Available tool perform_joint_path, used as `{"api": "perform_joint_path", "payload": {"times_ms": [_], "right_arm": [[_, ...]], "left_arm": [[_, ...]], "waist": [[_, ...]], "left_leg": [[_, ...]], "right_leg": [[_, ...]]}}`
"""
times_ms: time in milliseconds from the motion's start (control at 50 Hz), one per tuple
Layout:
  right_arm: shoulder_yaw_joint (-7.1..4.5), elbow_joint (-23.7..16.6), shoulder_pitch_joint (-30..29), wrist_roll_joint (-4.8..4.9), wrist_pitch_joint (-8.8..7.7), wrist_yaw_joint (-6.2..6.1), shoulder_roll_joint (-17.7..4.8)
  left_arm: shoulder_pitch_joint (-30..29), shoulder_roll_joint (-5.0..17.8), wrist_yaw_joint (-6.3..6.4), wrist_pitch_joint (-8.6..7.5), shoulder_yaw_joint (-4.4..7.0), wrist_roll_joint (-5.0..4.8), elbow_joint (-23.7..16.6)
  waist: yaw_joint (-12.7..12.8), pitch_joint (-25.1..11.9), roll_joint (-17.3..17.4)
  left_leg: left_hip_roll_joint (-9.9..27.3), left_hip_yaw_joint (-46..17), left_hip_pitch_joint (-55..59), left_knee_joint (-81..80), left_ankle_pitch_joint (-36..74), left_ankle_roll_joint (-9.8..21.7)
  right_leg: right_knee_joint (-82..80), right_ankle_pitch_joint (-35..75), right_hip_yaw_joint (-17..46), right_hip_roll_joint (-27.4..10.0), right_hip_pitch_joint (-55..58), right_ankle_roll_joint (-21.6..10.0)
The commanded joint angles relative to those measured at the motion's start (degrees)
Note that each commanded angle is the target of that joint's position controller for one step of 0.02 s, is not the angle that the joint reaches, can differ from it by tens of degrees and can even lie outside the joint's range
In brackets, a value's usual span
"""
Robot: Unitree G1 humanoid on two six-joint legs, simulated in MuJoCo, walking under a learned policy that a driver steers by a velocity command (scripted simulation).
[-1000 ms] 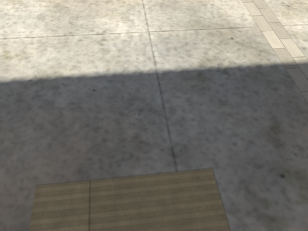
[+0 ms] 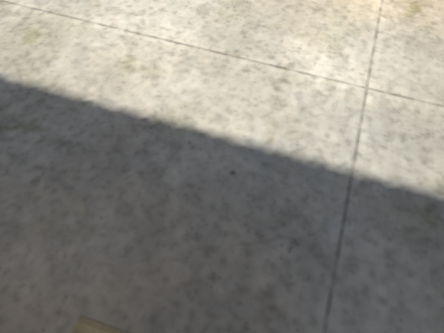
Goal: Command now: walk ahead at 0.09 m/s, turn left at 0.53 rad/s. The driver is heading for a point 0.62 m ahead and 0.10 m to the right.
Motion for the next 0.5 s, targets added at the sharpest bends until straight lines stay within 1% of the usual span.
{"api": "perform_joint_path", "payload": {"times_ms": [20,40,80,120,160,200,240,260,280,300,320,340,360,380,400,420,440,460,480,500], "right_arm": [[-1.98,-5.0,-0.9,-0.51,-0.59,-1.11,-8.5],[-1.97,-5.2,-0.3,-0.44,-0.43,-1.51,-8.6],[-1.68,-5.5,0.3,-0.29,0.14,-2.2,-8.3],[-1.25,-5.8,0.0,-0.37,0.65,-2.63,-7.7],[-0.91,-5.9,-0.2,-0.66,0.91,-2.83,-7.4],[-0.57,-5.8,0.1,-1.02,1.08,-2.84,-7.0],[-0.08,-5.6,0.6,-1.22,1.25,-2.63,-6.3],[0.29,-5.5,0.6,-1.12,1.35,-2.5,-5.7],[0.75,-5.4,0.3,-0.81,1.51,-2.46,-4.9],[1.13,-4.7,1.8,-0.52,1.55,-2.45,-4.2],[1.46,-4.3,4.0,-0.77,1.24,-2.46,-3.4],[1.27,-4.6,7.7,-0.75,0.66,-2.04,-2.8],[1.01,-5.5,3.9,-1.15,0.35,-1.88,-4.2],[0.64,-5.8,1.6,-1.05,0.34,-1.74,-5.3],[0.7,-5.7,-0.1,-1.11,0.7,-1.72,-4.3],[0.73,-5.7,-0.8,-1.35,1.29,-1.64,-3.8],[0.8,-5.7,-0.3,-1.43,1.76,-1.46,-3.3],[0.88,-5.5,0.3,-1.25,1.97,-1.34,-2.9],[0.66,-4.9,0.9,-0.91,1.97,-1.32,-3.7],[0.62,-4.7,0.8,-0.69,1.8,-1.38,-3.7]], "left_arm": [[7.5,4.2,1.04,1.37,1.31,0.49,-1.4],[7.2,4.0,1.26,1.54,1.22,0.52,-1.5],[5.8,4.2,1.55,1.95,1.14,0.45,-1.9],[4.0,4.3,1.65,2.33,1.05,0.19,-2.6],[2.6,4.3,1.56,2.33,0.88,0.05,-3.2],[2.3,4.1,1.29,1.96,0.64,-0.06,-3.4],[2.9,4.1,0.76,1.43,0.48,-0.29,-3.3],[3.8,3.8,0.38,1.14,0.39,-0.35,-3.0],[5.5,3.1,-0.09,0.84,0.24,-0.3,-2.4],[6.6,3.2,-0.59,0.6,0.15,0.13,-1.9],[7.7,6.1,-0.85,0.39,0.5,1.24,-2.0],[5.0,10.8,-0.69,0.58,1.44,1.73,-2.5],[4.4,6.7,-0.8,0.66,0.65,1.79,-2.2],[2.4,4.4,-0.86,0.5,-0.03,1.47,-2.8],[2.6,4.6,-0.88,0.42,0.09,1.03,-2.6],[3.7,5.3,-0.92,0.22,0.18,0.62,-2.3],[4.1,5.0,-0.85,0.01,-0.02,0.64,-2.0],[4.7,4.5,-0.78,0.0,-0.27,0.8,-1.7],[5.3,4.3,-0.74,0.05,-0.34,0.77,-1.7],[5.9,4.5,-0.63,0.08,-0.31,0.67,-1.7]], "waist": [[2.9,-12.9,4.3],[2.6,-13.7,4.6],[1.8,-14.6,5.4],[1.0,-13.7,6.6],[0.3,-12.3,7.9],[-0.3,-11.5,8.6],[-0.5,-11.3,9.0],[0.0,-11.2,8.9],[1.4,-11.0,8.4],[2.0,-10.5,7.3],[1.2,-10.5,3.5],[-3.6,-9.7,-8.0],[-1.9,-9.3,-12.3],[-1.5,-8.6,-10.6],[-0.8,-8.5,-9.4],[0.0,-7.7,-8.9],[-0.3,-7.0,-8.4],[-0.5,-6.1,-7.3],[0.2,-5.1,-4.4],[0.6,-4.5,-2.8]], "left_leg": [[14.6,-16.7,8.4,-8.4,14.7,9.7],[14.6,-16.6,8.9,-8.1,14.1,9.5],[14.4,-17.0,9.2,-8.2,7.5,8.5],[13.6,-17.5,8.2,-9.0,-2.4,7.2],[13.3,-18.2,7.3,-9.6,-8.8,6.5],[13.5,-18.7,7.2,-9.2,-10.5,6.4],[13.9,-19.4,7.7,-7.9,-9.5,6.3],[13.9,-19.6,7.9,-6.7,-8.5,5.8],[13.1,-19.2,7.4,-5.1,-7.6,4.7],[11.6,-18.3,6.3,-3.6,-7.2,2.7],[9.1,-15.8,3.5,0.4,-8.8,-0.2],[2.3,-7.7,-0.1,5.5,-14.9,-2.9],[2.7,-4.9,2.7,6.1,-16.8,-4.5],[3.7,-4.9,5.9,5.6,-13.9,-4.8],[3.6,-4.4,7.9,4.4,-10.3,-4.7],[3.8,-4.7,9.5,3.6,-7.9,-4.5],[4.8,-5.4,11.5,2.5,-6.3,-4.2],[5.4,-6.0,12.9,1.8,-5.6,-3.6],[5.7,-6.7,11.7,1.3,-6.0,-2.8],[5.9,-7.2,10.4,0.8,-6.6,-2.2]], "right_leg": [[-5.4,3.9,0.8,-0.3,-0.1,0.9],[-7.2,5.0,0.9,-0.3,-0.6,1.4],[-10.3,7.6,1.3,-0.8,-1.0,2.0],[-13.7,9.8,1.5,-1.1,-0.6,2.2],[-17.8,10.3,1.4,-1.0,0.8,2.2],[-22.0,9.4,0.9,-0.8,3.5,2.1],[-26.6,7.6,0.1,-0.2,7.1,1.5],[-30.5,7.8,-0.6,0.3,9.6,0.9],[-37.2,11.3,-1.6,1.0,13.7,-0.1],[-44.0,16.7,-1.6,0.7,18.1,-1.4],[-45.7,22.6,3.4,-4.9,22.5,-3.7],[-45.9,31.0,10.3,-11.6,23.0,-8.7],[-48.7,25.8,14.3,-14.3,17.5,-12.6],[-48.9,21.6,12.6,-12.2,15.8,-11.4],[-48.1,17.7,9.8,-9.3,15.3,-8.8],[-48.1,14.0,8.2,-7.7,14.2,-7.2],[-48.1,11.0,7.2,-6.9,12.6,-6.2],[-47.8,8.5,5.5,-5.5,11.0,-5.2],[-46.9,7.1,3.2,-3.7,11.3,-4.2],[-45.4,7.3,2.0,-2.7,12.3,-3.6]]}}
